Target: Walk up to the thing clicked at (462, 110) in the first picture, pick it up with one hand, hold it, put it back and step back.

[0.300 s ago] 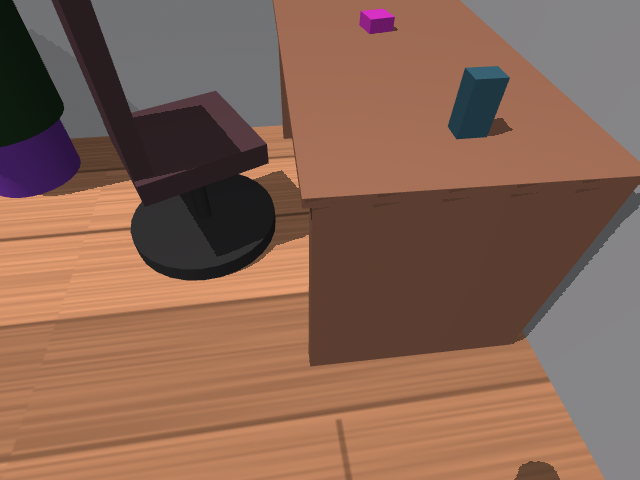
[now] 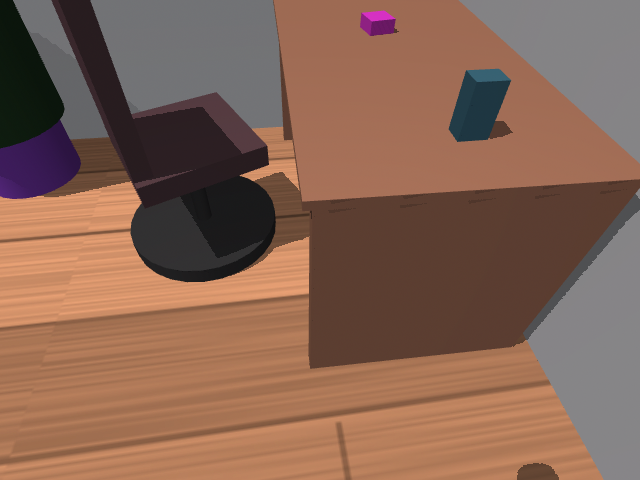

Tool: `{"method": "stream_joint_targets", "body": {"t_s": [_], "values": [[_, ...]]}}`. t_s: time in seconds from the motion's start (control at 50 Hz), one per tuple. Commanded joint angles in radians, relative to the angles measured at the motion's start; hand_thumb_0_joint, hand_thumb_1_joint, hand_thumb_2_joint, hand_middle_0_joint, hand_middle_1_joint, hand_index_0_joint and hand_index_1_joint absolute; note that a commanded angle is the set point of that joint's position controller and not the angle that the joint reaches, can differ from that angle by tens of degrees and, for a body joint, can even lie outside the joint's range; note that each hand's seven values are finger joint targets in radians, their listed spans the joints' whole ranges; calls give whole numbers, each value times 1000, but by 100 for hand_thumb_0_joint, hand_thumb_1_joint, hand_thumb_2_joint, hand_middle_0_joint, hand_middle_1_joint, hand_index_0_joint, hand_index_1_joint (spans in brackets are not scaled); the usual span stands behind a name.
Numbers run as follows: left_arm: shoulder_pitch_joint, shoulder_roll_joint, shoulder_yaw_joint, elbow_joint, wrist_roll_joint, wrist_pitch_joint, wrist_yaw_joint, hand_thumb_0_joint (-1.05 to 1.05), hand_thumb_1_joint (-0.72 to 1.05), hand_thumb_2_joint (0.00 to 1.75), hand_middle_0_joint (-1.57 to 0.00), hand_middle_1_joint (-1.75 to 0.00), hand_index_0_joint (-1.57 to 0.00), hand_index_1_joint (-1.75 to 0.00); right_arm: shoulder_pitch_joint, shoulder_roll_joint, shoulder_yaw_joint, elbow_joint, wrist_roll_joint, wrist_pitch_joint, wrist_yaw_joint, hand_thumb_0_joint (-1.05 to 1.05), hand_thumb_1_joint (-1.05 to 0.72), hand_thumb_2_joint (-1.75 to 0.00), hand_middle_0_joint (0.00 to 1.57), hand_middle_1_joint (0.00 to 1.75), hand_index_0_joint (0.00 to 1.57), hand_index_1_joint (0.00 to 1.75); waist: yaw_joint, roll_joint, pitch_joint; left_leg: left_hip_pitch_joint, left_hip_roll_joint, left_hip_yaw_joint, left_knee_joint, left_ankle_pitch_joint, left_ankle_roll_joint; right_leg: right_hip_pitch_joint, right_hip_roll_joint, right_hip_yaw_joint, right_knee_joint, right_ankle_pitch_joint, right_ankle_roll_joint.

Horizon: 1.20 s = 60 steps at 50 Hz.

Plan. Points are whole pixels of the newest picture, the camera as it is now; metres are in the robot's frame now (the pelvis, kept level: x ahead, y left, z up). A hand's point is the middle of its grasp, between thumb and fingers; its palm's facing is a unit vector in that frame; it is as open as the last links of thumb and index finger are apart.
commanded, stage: stand
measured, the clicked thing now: (477, 106) +0.87 -0.35 +0.03
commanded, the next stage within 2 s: walk up in 0.82 s
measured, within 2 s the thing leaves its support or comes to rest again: neither
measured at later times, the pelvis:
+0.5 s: pelvis +0.00 +0.00 +0.00, yaw +0 degrees
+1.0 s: pelvis +0.02 +0.02 -0.01, yaw -3 degrees
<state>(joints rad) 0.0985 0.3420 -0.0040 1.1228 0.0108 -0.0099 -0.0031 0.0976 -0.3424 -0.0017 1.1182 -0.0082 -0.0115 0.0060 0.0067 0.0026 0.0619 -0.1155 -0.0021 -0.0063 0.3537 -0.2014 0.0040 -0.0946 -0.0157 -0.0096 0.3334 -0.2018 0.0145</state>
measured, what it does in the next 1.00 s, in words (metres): stands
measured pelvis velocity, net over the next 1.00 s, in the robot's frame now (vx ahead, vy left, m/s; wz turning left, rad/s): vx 0.02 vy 0.02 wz -0.06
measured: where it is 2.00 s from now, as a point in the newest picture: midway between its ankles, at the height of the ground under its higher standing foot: (269, 470)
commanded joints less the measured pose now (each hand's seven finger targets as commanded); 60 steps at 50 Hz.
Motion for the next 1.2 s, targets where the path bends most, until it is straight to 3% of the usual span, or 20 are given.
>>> {"method": "stream_joint_targets", "body": {"t_s": [0.0, 0.12, 0.22, 0.78, 0.8, 0.82, 0.84, 0.86, 0.88, 0.9, 0.92, 0.96, 1.02, 1.04, 1.06, 1.08, 1.1, 1.12, 1.14, 1.18], "values": [[-36, 215, 42, -55, 0, -21, 16, 0, 90, 90, -20, -30, -20, -30, -32, -205, -36, -65, 0, -22, -18, 0, -90, -90, 20, 30, 20, 30, -8, -11, -96, 25, 127, -89, -51, 220, 21, 12, -118, 76, -39, 204, -37], [-34, 207, 43, -56, 1, -19, 13, 0, 90, 90, -20, -30, -20, -30, -35, -216, -39, -63, 0, -20, -18, 0, -90, -90, 20, 30, 20, 30, -3, 6, -71, -3, 124, -94, -70, 137, 19, -2, -116, 81, -61, 115, -37], [-28, 204, 42, -56, 0, -21, 12, 0, 90, 90, -20, -30, -20, -30, -33, -213, -38, -64, 1, -25, -17, 0, -90, -90, 20, 30, 20, 30, 1, 5, -100, 17, 127, -95, -63, 211, 23, 24, -121, 79, -48, 184, -38], [-16, 209, 46, -57, 0, -16, 12, 0, 90, 90, -20, -30, -20, -30, -17, -215, -33, -61, 1, -24, -19, 0, -90, -90, 20, 30, 20, 30, -2, 9, -75, 5, 126, -98, -76, 185, 22, 20, -122, 77, -59, 155, -37], [111, 308, 98, -114, 4, -31, 4, 0, 90, 90, -20, -30, -20, -30, -9, -323, -107, -156, -31, -24, 2, 0, -90, -90, 20, 30, 20, 30, -5, 49, -127, 40, 64, -20, 68, -257, 53, -7, -98, 140, 2, -180, -86], [151, 327, 107, -98, 12, -35, 3, 0, 90, 90, -20, -30, -20, -30, -25, -302, -111, -164, -38, -19, 12, 0, -90, -90, 20, 30, 20, 30, 11, 28, -59, -60, 64, -33, 111, -402, 60, -83, -142, 215, -20, -393, -118], [147, 338, 118, -107, 16, -37, 2, 0, 90, 90, -20, -30, -20, -30, -29, -281, -109, -177, -42, -14, 20, 0, -90, -90, 20, 30, 20, 30, 12, -25, 17, -155, 39, -21, 172, -427, 49, -130, -178, 297, -81, -519, -142], [127, 362, 133, -118, 22, -40, 3, 0, 90, 90, -20, -30, -20, -30, -40, -248, -106, -198, -42, -7, 34, 0, -90, -90, 20, 30, 20, 30, 16, -136, 68, -278, 10, 5, 342, -346, 32, -122, -258, 434, -163, -617, -183], [136, 371, 143, -141, 25, -50, 8, 0, 90, 90, -20, -30, -20, -30, -55, -247, -108, -222, -48, -2, 46, 0, -90, -90, 20, 30, 20, 30, 33, -155, 110, -399, 33, -36, 467, -295, 15, -96, -333, 539, -216, -640, -237], [128, 362, 146, -164, 27, -62, 12, 0, 90, 90, -20, -30, -20, -30, -46, -247, -109, -236, -47, -3, 54, 0, -90, -90, 20, 30, 20, 30, 23, -144, 118, -483, 79, -91, 475, -254, 10, -17, -345, 556, -192, -561, -261], [158, 354, 147, -175, 23, -69, 14, 0, 90, 90, -20, -30, -20, -30, -34, -254, -111, -246, -45, -10, 59, 0, -90, -90, 20, 30, 20, 30, 31, -124, 92, -486, 85, -95, 466, -240, 6, 18, -330, 548, -174, -486, -266], [165, 352, 148, -200, 23, -75, 15, 0, 90, 90, -20, -30, -20, -30, -20, -247, -115, -269, -42, -19, 63, 0, -90, -90, 20, 30, 20, 30, 25, -146, 43, -458, 94, -93, 419, -267, -1, 66, -295, 469, -120, -289, -250], [128, 347, 147, -245, 20, -69, 10, 0, 90, 90, -20, -30, -20, -30, 42, -249, -130, -290, -41, -24, 72, 0, -90, -90, 20, 30, 20, 30, -18, -177, -18, -277, 84, -60, 305, -272, 2, -24, -234, 332, -25, -116, -208], [94, 344, 141, -259, 17, -64, 8, 0, 90, 90, -20, -30, -20, -30, 88, -254, -143, -282, -42, -23, 70, 0, -90, -90, 20, 30, 20, 30, -56, -156, -23, -141, 69, -28, 231, -201, 5, -143, -195, 269, 29, -95, -179], [43, 323, 134, -279, 13, -58, 4, 0, 90, 90, -20, -30, -20, -30, 190, -244, -153, -253, -41, -25, 67, 0, -90, -90, 20, 30, 20, 30, -120, -126, -49, 35, 27, 31, 119, -94, 1, -258, -121, 173, 142, -83, -134], [60, 254, 115, -294, 18, -52, 4, 0, 90, 90, -20, -30, -20, -30, 313, -290, -175, -221, -48, -31, 54, 0, -90, -90, 20, 30, 20, 30, -174, 57, -104, 247, 50, -39, 37, -90, 7, -419, -20, 91, 401, -144, -87], [106, 156, 85, -307, 16, -53, 11, 0, 90, 90, -20, -30, -20, -30, 383, -372, -195, -216, -65, -35, 42, 0, -90, -90, 20, 30, 20, 30, -199, 345, -109, 323, 246, -351, -82, -243, 42, -629, 133, 52, 698, -396, -60], [150, 216, 94, -299, 9, -49, 23, 0, 90, 90, -20, -30, -20, -30, 277, -411, -199, -266, -54, -37, 40, 0, -90, -90, 20, 30, 20, 30, -138, 287, -94, 189, 390, -584, -190, -483, 130, -639, 84, 80, 806, -395, -54], [159, 293, 104, -291, 7, -49, 21, 0, 90, 90, -20, -30, -20, -30, 196, -425, -199, -288, -39, -31, 44, 0, -90, -90, 20, 30, 20, 30, -107, 217, -40, 43, 411, -604, -217, -635, 188, -581, 8, 131, 811, -336, -72], [215, 315, 107, -248, -9, -51, 9, 0, 90, 90, -20, -30, -20, -30, 101, -354, -167, -326, -29, -32, 39, 0, -90, -90, 20, 30, 20, 30, -36, 157, 60, -52, 329, -423, -189, -498, 181, -535, -40, 117, 802, -212, -61]]}}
